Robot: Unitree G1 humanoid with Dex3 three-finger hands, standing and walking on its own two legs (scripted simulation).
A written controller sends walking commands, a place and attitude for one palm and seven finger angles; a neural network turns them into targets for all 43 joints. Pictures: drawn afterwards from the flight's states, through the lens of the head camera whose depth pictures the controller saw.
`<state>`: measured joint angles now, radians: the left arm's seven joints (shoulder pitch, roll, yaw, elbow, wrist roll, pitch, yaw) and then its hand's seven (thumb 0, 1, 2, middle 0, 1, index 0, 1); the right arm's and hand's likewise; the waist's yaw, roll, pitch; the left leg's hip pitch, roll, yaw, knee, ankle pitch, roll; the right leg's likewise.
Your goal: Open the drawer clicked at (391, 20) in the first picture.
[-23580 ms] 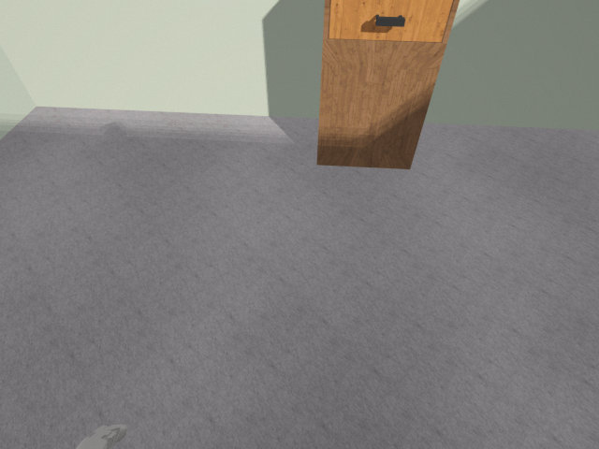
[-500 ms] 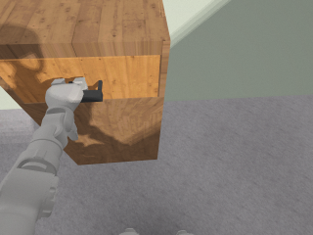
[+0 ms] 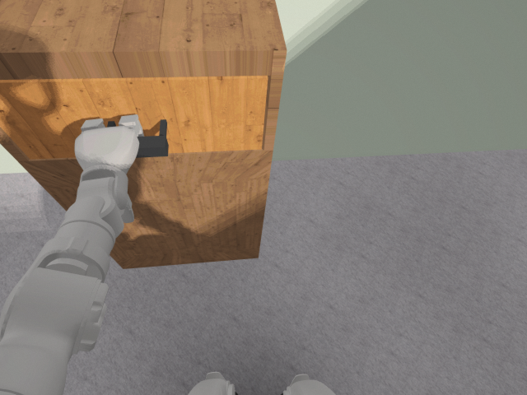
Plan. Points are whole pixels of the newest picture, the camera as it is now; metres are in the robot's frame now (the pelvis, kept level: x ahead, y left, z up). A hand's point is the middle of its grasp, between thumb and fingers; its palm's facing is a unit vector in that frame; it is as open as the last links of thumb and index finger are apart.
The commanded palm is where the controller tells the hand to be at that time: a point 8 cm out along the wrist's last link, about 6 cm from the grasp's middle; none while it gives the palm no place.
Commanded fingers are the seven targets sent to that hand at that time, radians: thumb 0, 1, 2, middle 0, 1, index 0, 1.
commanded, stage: lower the fingers behind the handle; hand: left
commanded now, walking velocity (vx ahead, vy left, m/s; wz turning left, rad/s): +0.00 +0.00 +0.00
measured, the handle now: (136, 136) +0.54 +0.20 +0.03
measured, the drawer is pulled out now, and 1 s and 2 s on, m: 0.00 0.00 0.10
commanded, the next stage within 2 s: close the thumb around the handle in 0.08 s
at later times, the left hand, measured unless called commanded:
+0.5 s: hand (120, 171) +0.48 +0.22 +0.01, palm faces -0.06 -0.04 -1.00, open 10.9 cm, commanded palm +0.46 +0.20 +0.06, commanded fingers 0.00 0.45 0.71 -0.37 -1.30 -0.37 -1.30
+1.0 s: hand (119, 172) +0.48 +0.22 +0.01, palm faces -0.05 -0.04 -1.00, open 5.9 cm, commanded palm +0.45 +0.20 +0.06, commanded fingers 0.00 0.90 0.90 -0.40 -1.35 -0.40 -1.35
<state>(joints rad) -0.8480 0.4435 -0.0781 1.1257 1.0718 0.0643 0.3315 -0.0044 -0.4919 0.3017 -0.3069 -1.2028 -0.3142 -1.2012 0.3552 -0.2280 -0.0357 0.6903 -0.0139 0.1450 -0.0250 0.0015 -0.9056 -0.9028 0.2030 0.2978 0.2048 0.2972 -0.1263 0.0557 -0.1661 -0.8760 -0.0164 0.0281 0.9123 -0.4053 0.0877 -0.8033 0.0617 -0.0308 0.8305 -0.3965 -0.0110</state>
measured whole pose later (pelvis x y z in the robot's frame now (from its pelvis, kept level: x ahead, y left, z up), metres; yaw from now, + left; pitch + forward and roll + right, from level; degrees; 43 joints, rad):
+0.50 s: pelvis +0.01 -0.01 +0.00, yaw +0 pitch +21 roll -3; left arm -0.77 0.45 -0.05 1.07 1.08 0.02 0.37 0.00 -0.05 0.49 -0.32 -1.25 -0.35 -1.25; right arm 0.34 -0.24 -0.06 0.70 -0.02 0.15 -0.02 0.00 -0.91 -0.90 0.20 0.30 0.20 0.30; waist -0.10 0.06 -0.18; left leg -0.86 -0.01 0.02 0.90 -0.42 0.07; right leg -0.79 0.07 -0.03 0.83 -0.41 -0.03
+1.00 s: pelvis +0.02 -0.01 +0.00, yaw +0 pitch +22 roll -3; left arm -0.74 0.45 -0.06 1.03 1.08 -0.01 0.37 0.00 0.68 0.80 -0.34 -1.32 -0.36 -1.35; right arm 0.34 -0.24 -0.06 0.71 -0.02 0.16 -0.01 0.00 -0.91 -0.90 0.20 0.30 0.20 0.30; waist -0.09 0.06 -0.18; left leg -0.85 -0.01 0.02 0.90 -0.43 0.07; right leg -0.78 0.07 -0.03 0.83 -0.42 -0.03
